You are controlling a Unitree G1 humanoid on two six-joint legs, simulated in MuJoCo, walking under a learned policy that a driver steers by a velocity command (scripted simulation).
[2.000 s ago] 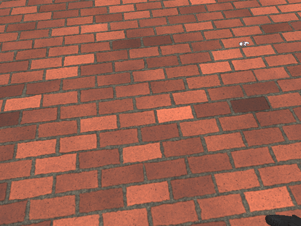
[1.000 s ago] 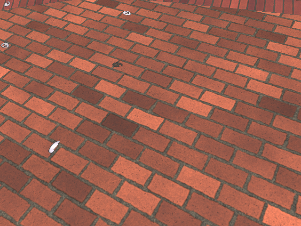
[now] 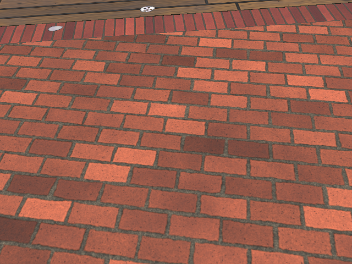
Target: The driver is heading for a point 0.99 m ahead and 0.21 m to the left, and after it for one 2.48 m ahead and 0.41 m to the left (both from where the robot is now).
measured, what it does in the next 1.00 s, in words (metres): walks ahead, turning left: left foot, then right foot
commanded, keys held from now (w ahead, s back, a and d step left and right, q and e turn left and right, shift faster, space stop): w+q+shift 0.58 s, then w+shift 0.06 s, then w+e+shift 0.30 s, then e+shift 0.06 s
